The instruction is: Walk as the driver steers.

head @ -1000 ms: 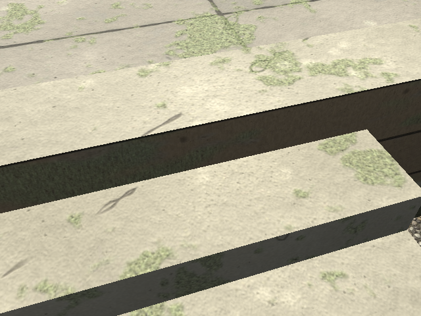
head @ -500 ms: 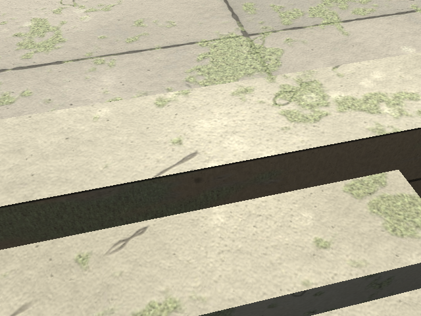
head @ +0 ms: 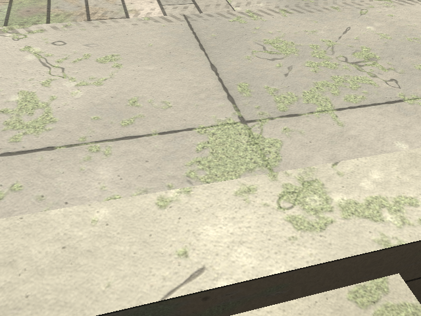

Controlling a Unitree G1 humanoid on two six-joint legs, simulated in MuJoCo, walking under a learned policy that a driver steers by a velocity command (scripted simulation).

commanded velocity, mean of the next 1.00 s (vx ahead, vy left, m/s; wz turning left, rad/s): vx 0.50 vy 0.00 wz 0.26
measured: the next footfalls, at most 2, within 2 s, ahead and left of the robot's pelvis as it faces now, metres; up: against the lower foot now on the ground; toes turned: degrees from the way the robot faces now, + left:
right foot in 0.36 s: +0.39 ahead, -0.10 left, +0.17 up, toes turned -5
left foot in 0.92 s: +0.64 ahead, +0.15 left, +0.34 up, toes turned +22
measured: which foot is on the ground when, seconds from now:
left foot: down 0.00-0.38, up 0.40-0.90, down 0.92-1.00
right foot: up 0.00-0.34, down 0.36-0.92, up 0.94-1.00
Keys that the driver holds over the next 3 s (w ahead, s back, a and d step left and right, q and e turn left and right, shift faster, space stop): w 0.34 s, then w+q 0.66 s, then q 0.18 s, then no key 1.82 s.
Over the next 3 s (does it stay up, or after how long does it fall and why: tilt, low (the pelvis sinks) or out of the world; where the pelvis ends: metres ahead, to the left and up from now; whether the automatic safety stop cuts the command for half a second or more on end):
stays up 0.80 0.22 0.35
